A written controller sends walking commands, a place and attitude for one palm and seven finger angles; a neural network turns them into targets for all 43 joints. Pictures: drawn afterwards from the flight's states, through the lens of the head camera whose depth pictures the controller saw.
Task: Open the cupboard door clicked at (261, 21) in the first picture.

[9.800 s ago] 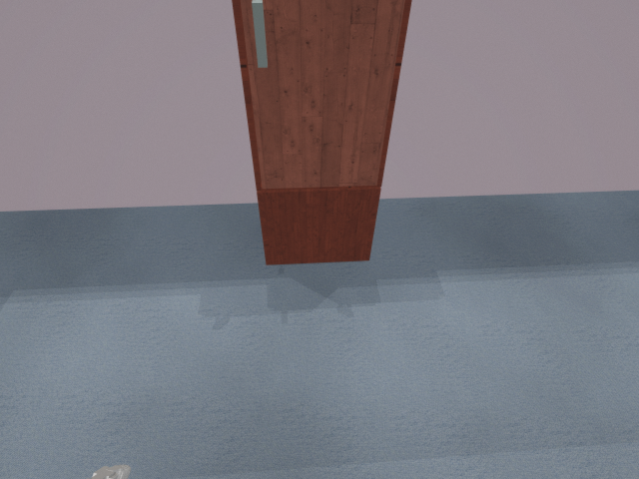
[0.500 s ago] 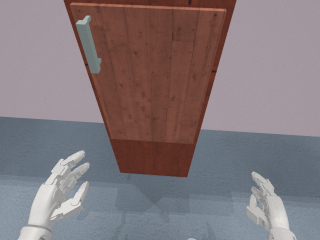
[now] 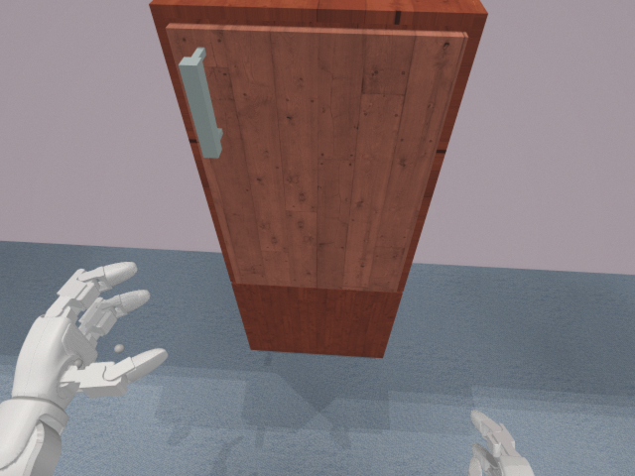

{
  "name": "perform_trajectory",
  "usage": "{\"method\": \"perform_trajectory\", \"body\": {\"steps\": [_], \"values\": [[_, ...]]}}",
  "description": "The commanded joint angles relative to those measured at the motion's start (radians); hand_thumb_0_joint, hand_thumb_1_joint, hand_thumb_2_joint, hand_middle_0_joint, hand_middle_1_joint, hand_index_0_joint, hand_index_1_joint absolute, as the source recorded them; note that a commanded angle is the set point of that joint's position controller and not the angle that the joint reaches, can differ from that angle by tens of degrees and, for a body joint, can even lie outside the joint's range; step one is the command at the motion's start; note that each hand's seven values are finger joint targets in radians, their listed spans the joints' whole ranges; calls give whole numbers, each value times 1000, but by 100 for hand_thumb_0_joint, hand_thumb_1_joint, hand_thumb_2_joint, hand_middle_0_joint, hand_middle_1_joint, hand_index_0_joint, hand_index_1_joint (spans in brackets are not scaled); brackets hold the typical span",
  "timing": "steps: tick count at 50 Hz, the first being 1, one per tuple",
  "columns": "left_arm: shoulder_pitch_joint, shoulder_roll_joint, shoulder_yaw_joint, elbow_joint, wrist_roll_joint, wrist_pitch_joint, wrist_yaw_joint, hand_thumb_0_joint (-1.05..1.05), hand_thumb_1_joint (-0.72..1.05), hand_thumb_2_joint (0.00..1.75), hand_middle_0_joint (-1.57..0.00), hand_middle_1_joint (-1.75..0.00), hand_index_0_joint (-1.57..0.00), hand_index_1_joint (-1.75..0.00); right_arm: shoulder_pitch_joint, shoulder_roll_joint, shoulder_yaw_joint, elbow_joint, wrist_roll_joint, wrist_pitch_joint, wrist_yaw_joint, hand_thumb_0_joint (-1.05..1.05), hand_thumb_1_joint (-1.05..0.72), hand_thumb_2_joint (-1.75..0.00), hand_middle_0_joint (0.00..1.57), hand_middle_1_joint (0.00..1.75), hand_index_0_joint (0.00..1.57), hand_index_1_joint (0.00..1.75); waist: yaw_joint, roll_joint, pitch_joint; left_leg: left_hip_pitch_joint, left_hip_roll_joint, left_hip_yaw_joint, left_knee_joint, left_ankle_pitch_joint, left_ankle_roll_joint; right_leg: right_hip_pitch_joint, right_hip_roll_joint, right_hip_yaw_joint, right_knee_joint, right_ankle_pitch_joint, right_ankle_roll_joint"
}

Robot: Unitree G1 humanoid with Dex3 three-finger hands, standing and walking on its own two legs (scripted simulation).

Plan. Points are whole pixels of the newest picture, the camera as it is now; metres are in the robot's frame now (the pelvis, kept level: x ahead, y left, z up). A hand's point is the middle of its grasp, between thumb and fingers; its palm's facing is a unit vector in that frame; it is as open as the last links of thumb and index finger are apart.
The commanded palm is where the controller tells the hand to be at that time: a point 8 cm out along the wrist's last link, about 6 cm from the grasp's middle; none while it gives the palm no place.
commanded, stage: raise the hand with hooked fingers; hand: left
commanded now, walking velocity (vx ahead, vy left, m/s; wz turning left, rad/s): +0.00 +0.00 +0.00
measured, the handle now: (206, 104) +0.57 +0.19 +0.19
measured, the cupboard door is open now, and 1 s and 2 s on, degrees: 0 0 0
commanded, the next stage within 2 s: move the hooked fingers beside the handle in 1.24 s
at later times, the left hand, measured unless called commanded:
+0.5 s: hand (72, 274) +0.28 +0.26 +0.16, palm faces +0.04 -1.00 -0.07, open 13.8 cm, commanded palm +0.24 +0.31 +0.17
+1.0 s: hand (80, 231) +0.31 +0.26 +0.19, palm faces +0.02 -1.00 -0.03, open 14.0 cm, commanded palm +0.27 +0.30 +0.21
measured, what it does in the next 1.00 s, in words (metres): stands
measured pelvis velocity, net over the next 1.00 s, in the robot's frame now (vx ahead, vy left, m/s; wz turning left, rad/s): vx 0.01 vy -0.02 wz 0.00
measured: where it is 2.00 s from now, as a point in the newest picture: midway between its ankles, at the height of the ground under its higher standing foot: outside the picture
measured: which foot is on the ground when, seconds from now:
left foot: down 0.00-1.00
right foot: down 0.00-1.00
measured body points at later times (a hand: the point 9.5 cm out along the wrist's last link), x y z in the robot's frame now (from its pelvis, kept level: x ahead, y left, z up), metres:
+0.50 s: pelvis +0.01 +0.00 +0.02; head +0.00 -0.01 +0.47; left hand +0.27 +0.32 +0.17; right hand +0.21 -0.22 -0.04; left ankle +0.00 +0.11 -0.71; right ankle +0.03 -0.13 -0.71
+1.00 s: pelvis +0.01 -0.02 +0.03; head +0.00 -0.04 +0.48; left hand +0.30 +0.31 +0.20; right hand +0.19 -0.26 -0.04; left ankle +0.00 +0.11 -0.71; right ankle +0.03 -0.13 -0.71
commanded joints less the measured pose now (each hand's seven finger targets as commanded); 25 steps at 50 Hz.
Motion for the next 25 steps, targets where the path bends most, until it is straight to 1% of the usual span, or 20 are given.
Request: {"method": "perform_trajectory", "body": {"steps": [1,2,3,4,5,6,7,8,9,10,11,12,13,15,16,19,20,22,24,25], "values": [[-182,145,37,-241,6,-104,17,0,-13,46,-27,-96,-27,-96,-127,-165,-62,-160,-1,-92,-2,0,-90,-90,20,30,20,30,18,44,-115,58,-18,-52,-187,222,1,116,46,-28,-115,120,-23],[-198,149,26,-223,16,-98,7,0,-15,45,-27,-98,-27,-98,-117,-170,-63,-151,3,-95,-6,0,-90,-90,20,30,20,30,9,51,-110,68,-16,-56,-196,205,2,110,44,-31,-122,105,-22],[-217,148,12,-209,25,-87,-5,0,-17,44,-28,-99,-28,-99,-116,-173,-64,-144,7,-98,-12,0,-90,-90,20,30,20,30,6,64,-108,78,-16,-58,-203,181,3,107,42,-29,-134,83,-22],[-242,165,16,-196,28,-70,-14,0,-20,43,-28,-100,-28,-100,-117,-177,-65,-141,10,-101,-18,0,-90,-90,20,30,20,30,3,47,-99,80,-16,-63,-213,156,7,109,40,-26,-149,64,-21],[-273,195,33,-179,26,-49,-27,0,-22,42,-28,-102,-28,-102,-120,-186,-62,-138,11,-97,-25,0,-90,-90,20,30,20,30,10,51,-85,83,-19,-66,-221,151,8,130,42,-22,-158,57,-25],[-308,221,53,-183,22,-34,-35,0,-24,41,-28,-103,-28,-103,-128,-187,-62,-140,15,-96,-32,0,-90,-90,20,30,20,30,14,36,-91,89,-20,-69,-233,138,9,141,38,-20,-171,44,-23],[-331,243,72,-188,23,-22,-42,0,-27,40,-28,-105,-28,-105,-135,-186,-62,-139,17,-96,-38,0,-90,-90,20,30,20,30,20,57,-105,109,-20,-68,-242,141,10,154,37,-20,-178,45,-24],[-345,270,105,-184,19,-11,-40,0,-29,39,-29,-107,-29,-107,-138,-184,-59,-140,16,-95,-44,0,-90,-90,20,30,20,30,30,39,-118,120,-20,-73,-252,149,10,172,37,-22,-185,51,-25],[-362,279,121,-195,15,-6,-37,0,-31,38,-29,-108,-29,-108,-146,-181,-56,-140,16,-96,-47,0,-90,-90,20,30,20,30,38,52,-129,138,-20,-73,-261,177,8,193,38,-25,-187,75,-27],[-375,310,150,-194,8,2,-36,0,-34,37,-29,-110,-29,-110,-146,-182,-51,-141,12,-92,-47,0,-90,-90,20,30,20,30,47,50,-122,146,-21,-77,-268,197,6,215,44,-26,-193,93,-30],[-394,302,156,-185,-1,9,-36,0,-36,36,-29,-111,-29,-111,-156,-176,-46,-142,13,-90,-48,0,-90,-90,20,30,20,30,48,59,-115,156,-22,-73,-276,217,5,226,44,-27,-200,118,-31],[-410,312,172,-182,-9,13,-34,0,-38,35,-29,-112,-29,-112,-156,-174,-46,-139,14,-87,-51,0,-90,-90,20,30,20,30,50,53,-123,169,-22,-72,-279,231,4,235,44,-28,-206,137,-30],[-416,297,170,-156,-14,21,-35,0,-41,34,-29,-114,-29,-114,-159,-171,-44,-134,15,-85,-51,0,-90,-90,20,30,20,30,49,56,-108,178,-22,-69,-283,252,2,241,46,-29,-211,162,-31],[-438,297,164,-124,-16,43,-47,0,-45,32,-30,-117,-30,-117,-157,-172,-39,-129,14,-81,-48,0,-90,-90,20,30,20,30,52,69,-93,195,-22,-65,-290,291,1,260,51,-26,-223,208,-34],[-456,280,140,-103,-12,60,-57,0,-48,31,-30,-118,-30,-118,-160,-172,-36,-128,18,-77,-47,0,-90,-90,20,30,20,30,46,86,-78,196,-22,-60,-298,291,-1,257,48,-27,-229,215,-32],[-498,279,113,-47,5,119,-80,0,-50,30,-30,-120,-30,-120,-159,-175,-35,-128,25,-64,-50,0,-90,-90,20,30,20,30,39,84,-55,205,-21,-57,-317,276,3,254,45,-25,-251,210,-30],[-514,287,110,-44,6,136,-93,0,-50,30,-30,-120,-30,-120,-159,-176,-32,-132,24,-60,-49,0,-90,-90,20,30,20,30,43,79,-51,213,-25,-54,-318,291,5,274,48,-18,-261,230,-33],[-559,331,143,-38,8,160,-104,0,-50,30,-30,-120,-30,-120,-163,-178,-32,-136,25,-51,-51,0,-90,-90,20,30,20,30,41,41,-76,224,-25,-55,-325,292,10,285,45,-17,-274,234,-29],[-602,370,182,-43,5,166,-110,0,-50,30,-30,-120,-30,-120,-170,-178,-29,-139,22,-43,-53,0,-90,-90,20,30,20,30,44,5,-114,241,-26,-54,-324,314,13,308,45,-14,-280,257,-27],[-618,403,205,-54,2,163,-112,0,-50,30,-30,-120,-30,-120,-174,-177,-27,-137,18,-39,-52,0,-90,-90,20,30,20,30,52,20,-120,253,-27,-51,-322,334,14,325,50,-8,-286,273,-30]]}}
